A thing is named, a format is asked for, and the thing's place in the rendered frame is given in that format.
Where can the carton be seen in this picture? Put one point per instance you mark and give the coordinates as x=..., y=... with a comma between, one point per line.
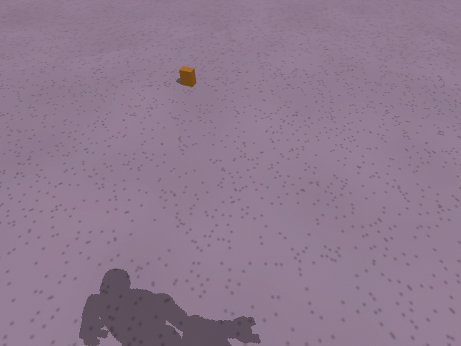
x=187, y=76

